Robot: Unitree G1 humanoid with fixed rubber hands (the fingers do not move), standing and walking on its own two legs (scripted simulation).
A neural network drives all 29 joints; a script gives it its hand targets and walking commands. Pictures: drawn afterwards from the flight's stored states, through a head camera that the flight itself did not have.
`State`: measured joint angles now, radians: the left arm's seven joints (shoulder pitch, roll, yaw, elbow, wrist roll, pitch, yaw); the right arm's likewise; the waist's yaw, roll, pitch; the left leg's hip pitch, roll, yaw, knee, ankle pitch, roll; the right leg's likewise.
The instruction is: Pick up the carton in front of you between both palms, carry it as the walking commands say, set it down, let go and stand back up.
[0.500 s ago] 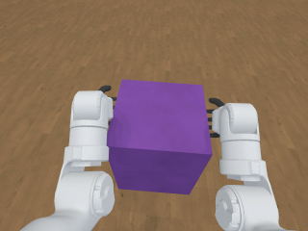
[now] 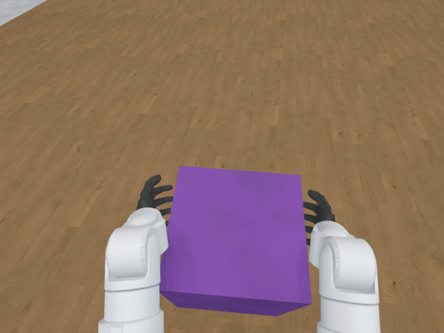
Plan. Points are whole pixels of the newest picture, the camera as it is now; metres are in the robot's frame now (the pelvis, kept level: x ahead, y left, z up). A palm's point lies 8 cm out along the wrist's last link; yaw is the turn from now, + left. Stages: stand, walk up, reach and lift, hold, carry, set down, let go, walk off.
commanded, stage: carry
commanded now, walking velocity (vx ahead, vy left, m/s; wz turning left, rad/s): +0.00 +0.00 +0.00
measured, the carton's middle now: (232, 248) +0.31 +0.01 -0.02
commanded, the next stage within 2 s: hold in 1.96 s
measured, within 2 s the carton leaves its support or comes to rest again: neither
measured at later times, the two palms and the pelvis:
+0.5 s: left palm (170, 138) +0.51 +0.15 +0.08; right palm (303, 153) +0.48 -0.14 +0.07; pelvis +0.21 +0.02 -0.01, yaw -3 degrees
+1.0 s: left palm (177, 152) +0.52 +0.14 +0.03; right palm (305, 165) +0.49 -0.15 +0.02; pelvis +0.22 +0.01 -0.02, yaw -4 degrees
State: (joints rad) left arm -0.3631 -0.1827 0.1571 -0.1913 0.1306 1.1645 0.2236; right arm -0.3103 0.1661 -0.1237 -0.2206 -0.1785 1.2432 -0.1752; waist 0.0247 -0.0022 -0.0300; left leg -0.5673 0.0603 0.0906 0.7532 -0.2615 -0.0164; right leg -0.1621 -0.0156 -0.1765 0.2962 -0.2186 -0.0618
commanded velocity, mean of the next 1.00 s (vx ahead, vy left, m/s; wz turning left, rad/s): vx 0.00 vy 0.00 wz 0.00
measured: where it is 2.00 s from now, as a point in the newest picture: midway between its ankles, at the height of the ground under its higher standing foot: outside the picture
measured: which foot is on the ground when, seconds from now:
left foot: up 0.00-0.12, down 0.14-1.00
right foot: down 0.00-0.18, up 0.20-0.32, down 0.34-1.00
